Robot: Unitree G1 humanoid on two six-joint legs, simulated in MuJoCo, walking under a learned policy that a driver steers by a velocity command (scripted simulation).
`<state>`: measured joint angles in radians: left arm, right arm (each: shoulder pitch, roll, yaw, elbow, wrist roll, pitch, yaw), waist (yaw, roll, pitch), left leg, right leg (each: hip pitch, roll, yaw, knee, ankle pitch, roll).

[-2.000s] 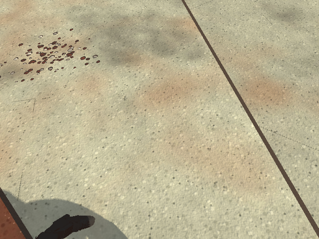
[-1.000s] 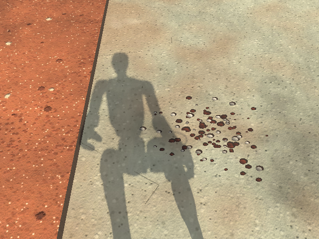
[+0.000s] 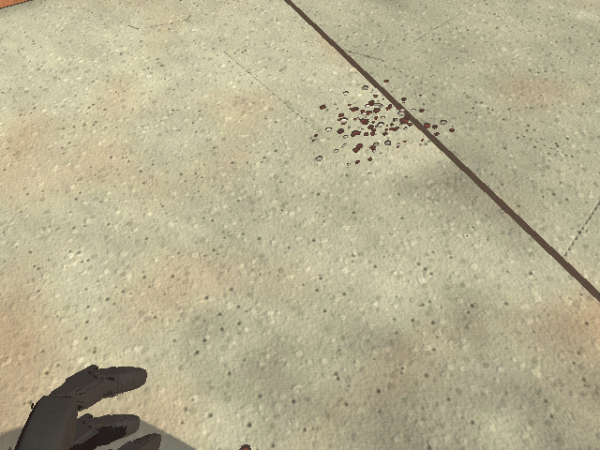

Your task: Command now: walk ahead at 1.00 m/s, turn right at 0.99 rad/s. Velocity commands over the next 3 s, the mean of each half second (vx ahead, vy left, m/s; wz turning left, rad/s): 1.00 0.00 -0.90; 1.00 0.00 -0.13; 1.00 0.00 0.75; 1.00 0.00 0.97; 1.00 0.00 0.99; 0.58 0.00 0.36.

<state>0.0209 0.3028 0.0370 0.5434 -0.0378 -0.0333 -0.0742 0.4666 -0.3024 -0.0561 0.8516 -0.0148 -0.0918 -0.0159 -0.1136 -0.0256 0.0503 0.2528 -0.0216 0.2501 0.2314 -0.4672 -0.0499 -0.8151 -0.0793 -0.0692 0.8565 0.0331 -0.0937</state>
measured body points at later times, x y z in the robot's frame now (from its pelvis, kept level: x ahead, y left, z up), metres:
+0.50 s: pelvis +0.48 +0.00 +0.00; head +0.49 -0.02 +0.45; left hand +0.62 +0.26 -0.11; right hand +0.60 -0.33 -0.04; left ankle +0.68 +0.07 -0.71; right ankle +0.24 -0.05 -0.70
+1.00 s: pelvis +0.85 -0.21 -0.01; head +0.88 -0.24 +0.44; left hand +1.20 -0.18 -0.03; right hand +0.65 -0.38 -0.14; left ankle +0.69 +0.07 -0.67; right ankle +0.93 -0.39 -0.71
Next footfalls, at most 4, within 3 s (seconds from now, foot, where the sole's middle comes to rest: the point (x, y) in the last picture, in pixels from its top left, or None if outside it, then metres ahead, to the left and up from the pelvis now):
0.08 right None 0.28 -0.06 -0.74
0.48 left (263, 346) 0.71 0.06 -0.74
0.98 right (430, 242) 0.96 -0.41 -0.74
1.44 left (373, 128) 1.43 -0.35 -0.74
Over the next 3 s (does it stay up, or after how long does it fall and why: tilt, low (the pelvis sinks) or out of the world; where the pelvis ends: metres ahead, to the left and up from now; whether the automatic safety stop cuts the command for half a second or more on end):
stays up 2.31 0.06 0.02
